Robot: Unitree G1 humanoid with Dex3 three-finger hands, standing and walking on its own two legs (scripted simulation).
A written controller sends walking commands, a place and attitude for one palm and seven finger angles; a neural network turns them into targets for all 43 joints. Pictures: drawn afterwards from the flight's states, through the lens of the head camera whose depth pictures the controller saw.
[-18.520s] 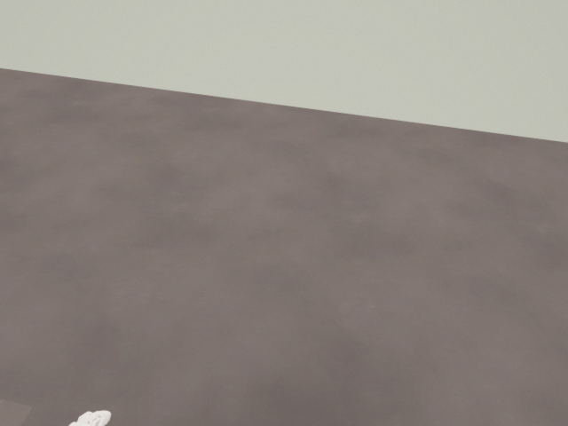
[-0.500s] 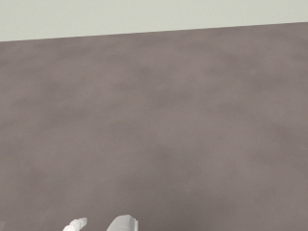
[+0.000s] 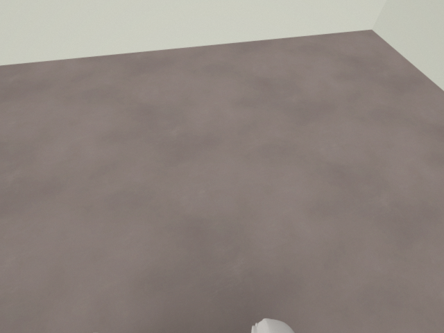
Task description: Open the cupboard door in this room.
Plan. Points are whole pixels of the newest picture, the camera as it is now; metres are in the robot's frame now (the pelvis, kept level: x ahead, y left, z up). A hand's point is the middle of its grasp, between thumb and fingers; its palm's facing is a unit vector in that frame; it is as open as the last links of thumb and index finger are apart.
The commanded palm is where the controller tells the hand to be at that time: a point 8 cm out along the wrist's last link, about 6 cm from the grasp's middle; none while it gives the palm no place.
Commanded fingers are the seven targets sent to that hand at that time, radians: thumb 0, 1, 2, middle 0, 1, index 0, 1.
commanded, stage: turn or walk to find it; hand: left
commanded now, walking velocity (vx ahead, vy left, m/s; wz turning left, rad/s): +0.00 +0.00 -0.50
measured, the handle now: out of the picture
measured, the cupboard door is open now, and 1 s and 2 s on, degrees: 0 0 0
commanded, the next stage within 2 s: none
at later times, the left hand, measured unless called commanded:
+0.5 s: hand (164, 332) +0.14 +0.12 -0.16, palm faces -0.22 -0.95 -0.24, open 7.4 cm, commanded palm none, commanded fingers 0.00 0.90 0.90 -0.20 -0.30 -0.20 -0.30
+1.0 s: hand (176, 293) +0.21 +0.11 -0.17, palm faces -0.48 -0.85 -0.23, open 7.4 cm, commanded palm none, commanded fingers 0.00 0.90 0.90 -0.20 -0.30 -0.20 -0.30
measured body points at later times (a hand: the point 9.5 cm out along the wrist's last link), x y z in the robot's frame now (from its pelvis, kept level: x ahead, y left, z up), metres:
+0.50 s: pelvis +0.01 -0.05 +0.00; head +0.06 -0.07 +0.45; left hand +0.15 +0.17 -0.14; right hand +0.04 -0.33 -0.15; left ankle +0.04 +0.10 -0.69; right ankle -0.01 -0.14 -0.74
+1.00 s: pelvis +0.03 -0.03 +0.00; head +0.08 -0.05 +0.44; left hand +0.24 +0.15 -0.15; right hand -0.05 -0.27 -0.15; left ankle +0.06 +0.09 -0.74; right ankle -0.05 -0.14 -0.70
